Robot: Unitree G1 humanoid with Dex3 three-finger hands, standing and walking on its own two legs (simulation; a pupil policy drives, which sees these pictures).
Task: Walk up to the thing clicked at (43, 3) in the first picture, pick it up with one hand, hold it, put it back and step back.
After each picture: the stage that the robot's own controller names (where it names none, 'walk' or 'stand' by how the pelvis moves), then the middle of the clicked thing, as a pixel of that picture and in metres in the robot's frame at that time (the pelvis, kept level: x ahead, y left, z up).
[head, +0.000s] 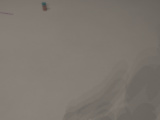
stand; (44, 6) +2.26 +0.59 -0.72
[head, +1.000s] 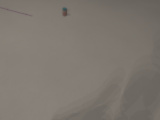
walk; (64, 12) +2.17 +0.25 -0.70
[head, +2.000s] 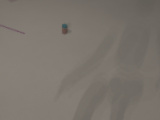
walk; (64, 29) +1.57 +0.16 -0.71
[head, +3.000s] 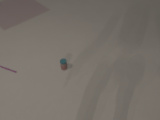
walk; (63, 64) +1.06 +0.18 -0.71
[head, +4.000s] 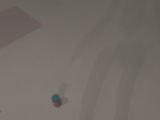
walk; (56, 101) +0.65 +0.25 -0.70
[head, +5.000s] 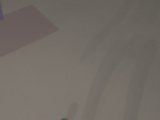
walk; out of the picture +0.42 +0.18 -0.70
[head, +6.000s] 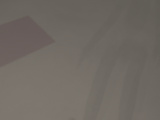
stand; out of the picture +0.35 +0.16 -0.72
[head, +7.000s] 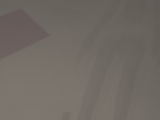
stand; out of the picture +0.35 +0.19 -0.72
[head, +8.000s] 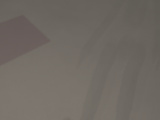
stand; out of the picture +0.34 +0.19 -0.73
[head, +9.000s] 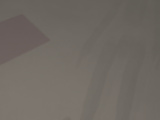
stand; out of the picture +0.33 +0.19 -0.73
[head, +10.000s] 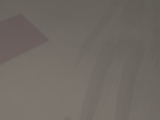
go down; out of the picture +0.33 +0.19 -0.73
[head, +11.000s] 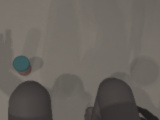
go down; (23, 66) +0.42 +0.21 -0.31
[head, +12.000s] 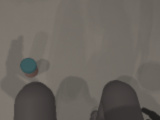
approach; (30, 68) +0.42 +0.21 -0.31
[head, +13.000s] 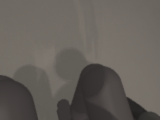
close in; out of the picture +0.40 +0.26 -0.22
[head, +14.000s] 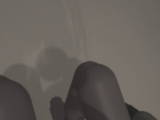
close; out of the picture +0.40 +0.26 -0.22
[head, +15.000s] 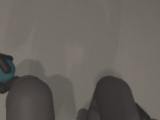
lift; (2, 74) +0.33 +0.25 -0.13
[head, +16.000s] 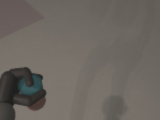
lift; (33, 93) +0.31 +0.17 +0.02
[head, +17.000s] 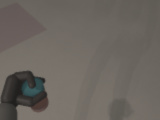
hold; (36, 95) +0.32 +0.17 +0.00
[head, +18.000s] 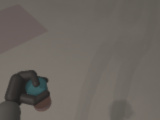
hold; (39, 95) +0.32 +0.16 +0.00
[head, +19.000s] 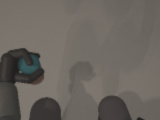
crouch; (32, 70) +0.39 +0.17 -0.09
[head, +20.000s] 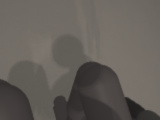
lower; out of the picture +0.40 +0.26 -0.22
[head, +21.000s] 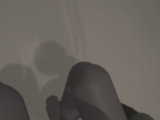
lower; out of the picture +0.40 +0.27 -0.23
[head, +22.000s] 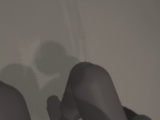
lower; out of the picture +0.40 +0.27 -0.23
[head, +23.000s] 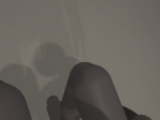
lower; out of the picture +0.40 +0.27 -0.23
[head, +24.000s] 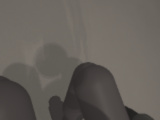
loosen; out of the picture +0.39 +0.26 -0.23
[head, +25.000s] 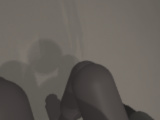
withdraw; out of the picture +0.38 +0.26 -0.23
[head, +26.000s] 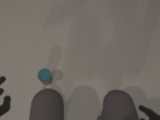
walk; (45, 77) +0.42 +0.19 -0.39
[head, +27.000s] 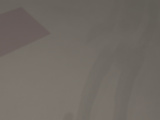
stand; out of the picture +0.34 +0.15 -0.66
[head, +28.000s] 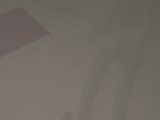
stand; out of the picture +0.35 +0.17 -0.67
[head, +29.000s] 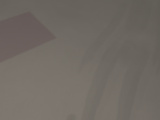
stand; out of the picture +0.36 +0.15 -0.71
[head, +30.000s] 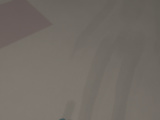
walk; out of the picture +0.39 +0.13 -0.70
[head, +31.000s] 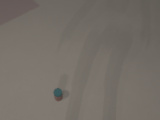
walk; (58, 94) +0.56 +0.16 -0.70
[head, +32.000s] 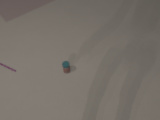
walk; (66, 67) +0.87 +0.19 -0.69
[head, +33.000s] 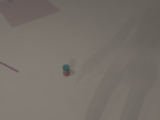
stand; (66, 70) +0.97 +0.16 -0.71
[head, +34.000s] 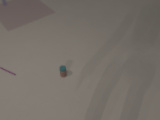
stand; (63, 71) +0.98 +0.19 -0.72
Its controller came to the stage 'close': yes
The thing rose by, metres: 0.70
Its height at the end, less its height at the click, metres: +0.00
